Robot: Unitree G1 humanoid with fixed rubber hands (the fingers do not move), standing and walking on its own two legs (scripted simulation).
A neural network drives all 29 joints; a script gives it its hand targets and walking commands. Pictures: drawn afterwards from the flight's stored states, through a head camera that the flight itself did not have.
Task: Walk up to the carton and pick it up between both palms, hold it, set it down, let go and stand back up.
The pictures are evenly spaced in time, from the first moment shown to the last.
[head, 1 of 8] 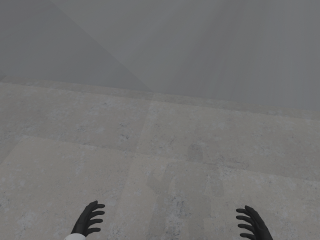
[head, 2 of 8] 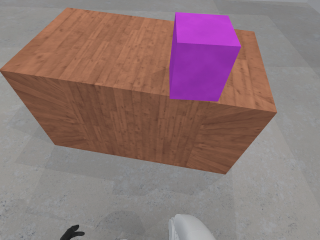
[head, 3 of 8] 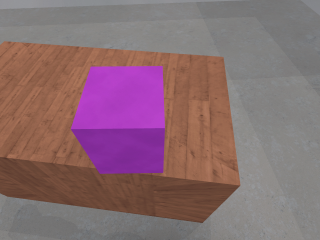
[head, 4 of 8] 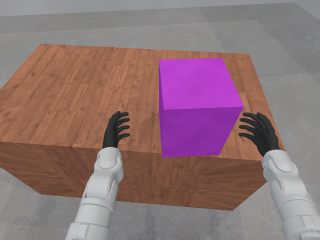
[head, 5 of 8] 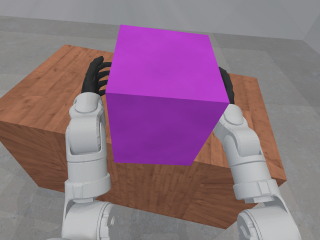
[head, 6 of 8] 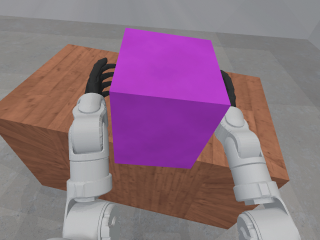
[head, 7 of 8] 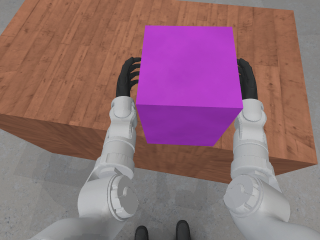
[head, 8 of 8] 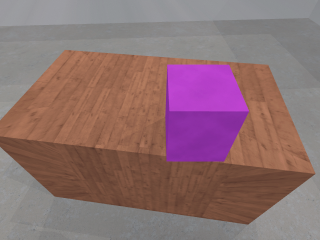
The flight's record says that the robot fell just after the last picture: no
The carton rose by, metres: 0.18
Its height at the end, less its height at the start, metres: +0.00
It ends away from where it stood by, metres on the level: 0.06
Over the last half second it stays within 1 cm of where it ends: yes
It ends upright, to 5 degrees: yes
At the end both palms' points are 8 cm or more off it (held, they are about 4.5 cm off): yes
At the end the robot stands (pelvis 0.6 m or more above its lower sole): yes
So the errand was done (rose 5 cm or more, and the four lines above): yes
